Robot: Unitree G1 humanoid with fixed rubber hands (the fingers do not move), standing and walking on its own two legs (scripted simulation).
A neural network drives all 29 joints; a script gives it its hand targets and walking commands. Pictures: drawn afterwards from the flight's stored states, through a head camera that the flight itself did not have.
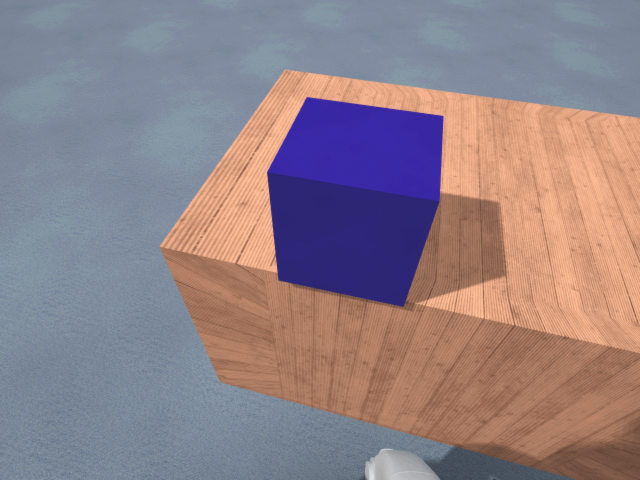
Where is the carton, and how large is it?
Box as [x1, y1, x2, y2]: [267, 97, 443, 306]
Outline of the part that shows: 307,97 267,171 278,279 403,306 439,201 443,116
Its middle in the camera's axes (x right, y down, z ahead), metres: +0.06 -0.06 +0.64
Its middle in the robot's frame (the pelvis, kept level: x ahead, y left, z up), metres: +0.51 -0.03 +0.04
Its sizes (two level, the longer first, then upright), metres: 0.222 0.204 0.242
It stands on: a pedestal, 0.66 m high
